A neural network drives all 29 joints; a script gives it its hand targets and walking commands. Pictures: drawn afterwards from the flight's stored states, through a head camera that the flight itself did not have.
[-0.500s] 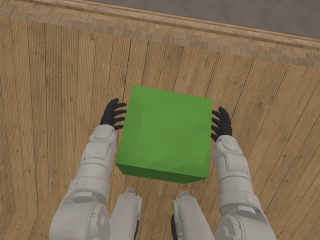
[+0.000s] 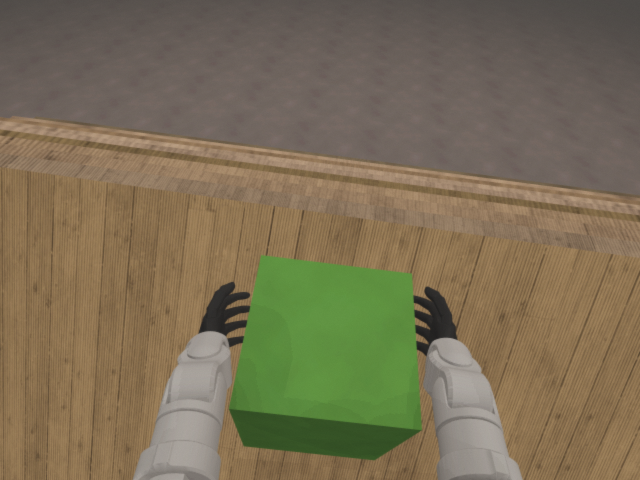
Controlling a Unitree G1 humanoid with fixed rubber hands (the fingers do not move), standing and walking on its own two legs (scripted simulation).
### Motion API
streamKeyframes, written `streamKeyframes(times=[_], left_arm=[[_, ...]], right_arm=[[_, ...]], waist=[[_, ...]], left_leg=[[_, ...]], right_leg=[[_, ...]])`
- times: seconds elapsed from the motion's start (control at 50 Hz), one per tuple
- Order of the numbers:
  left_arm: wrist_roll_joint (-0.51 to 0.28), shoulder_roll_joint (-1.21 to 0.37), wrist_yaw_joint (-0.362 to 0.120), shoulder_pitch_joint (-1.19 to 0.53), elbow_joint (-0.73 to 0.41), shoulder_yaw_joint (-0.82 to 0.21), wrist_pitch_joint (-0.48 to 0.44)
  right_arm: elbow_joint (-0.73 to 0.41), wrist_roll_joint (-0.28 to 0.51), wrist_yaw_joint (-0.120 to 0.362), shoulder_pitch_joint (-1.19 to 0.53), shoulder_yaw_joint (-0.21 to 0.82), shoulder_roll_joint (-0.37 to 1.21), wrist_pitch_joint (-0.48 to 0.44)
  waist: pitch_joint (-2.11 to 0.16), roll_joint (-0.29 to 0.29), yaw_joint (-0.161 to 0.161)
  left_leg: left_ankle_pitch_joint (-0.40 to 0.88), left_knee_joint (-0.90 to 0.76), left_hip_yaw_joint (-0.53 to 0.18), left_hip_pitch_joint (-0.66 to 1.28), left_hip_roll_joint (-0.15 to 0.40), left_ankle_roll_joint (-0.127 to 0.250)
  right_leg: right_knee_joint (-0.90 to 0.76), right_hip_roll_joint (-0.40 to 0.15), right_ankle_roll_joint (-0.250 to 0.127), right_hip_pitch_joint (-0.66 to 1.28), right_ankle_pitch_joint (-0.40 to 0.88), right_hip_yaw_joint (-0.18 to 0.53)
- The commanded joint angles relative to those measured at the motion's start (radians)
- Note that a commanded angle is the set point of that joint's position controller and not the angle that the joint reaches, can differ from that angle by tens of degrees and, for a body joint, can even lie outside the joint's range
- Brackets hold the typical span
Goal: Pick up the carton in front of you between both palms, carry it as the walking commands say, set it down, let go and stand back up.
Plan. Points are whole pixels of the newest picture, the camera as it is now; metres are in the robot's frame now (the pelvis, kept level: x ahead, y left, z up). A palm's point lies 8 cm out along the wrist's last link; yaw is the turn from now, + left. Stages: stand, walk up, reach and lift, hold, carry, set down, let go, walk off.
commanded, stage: reach and lift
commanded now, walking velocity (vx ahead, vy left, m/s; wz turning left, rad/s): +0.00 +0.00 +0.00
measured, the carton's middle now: (322, 365) +0.30 +0.00 -0.09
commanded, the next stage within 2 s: hold in 1.18 s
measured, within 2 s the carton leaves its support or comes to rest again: neither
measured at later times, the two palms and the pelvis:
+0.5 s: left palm (201, 331) +0.28 +0.15 +0.05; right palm (454, 332) +0.29 -0.15 +0.06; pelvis -0.01 +0.00 +0.02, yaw +0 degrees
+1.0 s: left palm (201, 317) +0.29 +0.15 +0.06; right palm (455, 320) +0.30 -0.15 +0.07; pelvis +0.01 +0.00 +0.03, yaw +0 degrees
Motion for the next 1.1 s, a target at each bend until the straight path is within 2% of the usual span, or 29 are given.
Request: streamKeyframes(times=[0.0,0.1,0.2,0.26,0.3,0.4,0.52,0.88,1.08], left_arm=[[-0.164,-0.995,-0.257,-0.479,-0.049,-0.586,0.029],[-0.174,-0.983,-0.268,-0.462,-0.126,-0.599,0.110],[-0.141,-0.965,-0.281,-0.475,-0.100,-0.515,0.172],[-0.113,-0.958,-0.293,-0.522,-0.064,-0.460,0.181],[-0.111,-0.970,-0.301,-0.565,-0.068,-0.460,0.179],[-0.120,-0.991,-0.306,-0.635,-0.093,-0.481,0.171],[-0.120,-0.999,-0.300,-0.633,-0.098,-0.491,0.176],[-0.157,-0.990,-0.281,-0.485,-0.203,-0.530,0.224],[-0.173,-0.969,-0.282,-0.459,-0.261,-0.550,0.248]], right_arm=[[0.021,0.146,0.261,-0.433,0.609,1.006,0.047],[-0.027,0.157,0.275,-0.397,0.610,1.005,0.124],[0.004,0.127,0.286,-0.418,0.530,0.973,0.183],[0.036,0.101,0.293,-0.468,0.472,0.966,0.190],[0.028,0.099,0.298,-0.511,0.467,0.976,0.186],[0.005,0.108,0.308,-0.578,0.487,0.994,0.179],[-0.005,0.107,0.313,-0.591,0.500,0.981,0.181],[-0.115,0.131,0.310,-0.449,0.540,0.940,0.224],[-0.168,0.151,0.302,-0.417,0.566,0.944,0.252]], waist=[[-0.309,0.002,0.004],[-0.195,0.002,0.007],[-0.041,0.000,0.011],[0.010,-0.004,0.007],[-0.008,-0.001,0.004],[-0.077,0.007,0.004],[-0.095,0.014,0.007],[-0.105,0.015,0.006],[-0.085,0.009,0.012]], left_leg=[[0.342,-0.141,-0.035,0.340,-0.059,0.009],[0.332,-0.244,-0.027,0.434,-0.051,0.008],[0.205,-0.315,-0.016,0.449,-0.043,0.014],[0.125,-0.323,-0.010,0.436,-0.040,0.017],[0.110,-0.320,-0.008,0.445,-0.038,0.016],[0.125,-0.313,-0.007,0.474,-0.038,0.012],[0.131,-0.326,-0.007,0.494,-0.038,0.007],[0.348,-0.365,-0.016,0.580,-0.042,-0.008],[0.358,-0.377,-0.013,0.592,-0.047,-0.005]], right_leg=[[-0.166,0.053,-0.004,0.234,0.342,0.031],[-0.270,0.036,-0.001,0.338,0.347,0.029],[-0.343,0.022,-0.007,0.354,0.219,0.025],[-0.356,0.019,-0.013,0.338,0.132,0.019],[-0.355,0.020,-0.016,0.342,0.114,0.015],[-0.344,0.022,-0.015,0.369,0.130,0.007],[-0.347,0.026,-0.015,0.385,0.136,0.002],[-0.377,0.042,-0.006,0.464,0.324,0.005],[-0.393,0.040,0.001,0.491,0.359,0.012]])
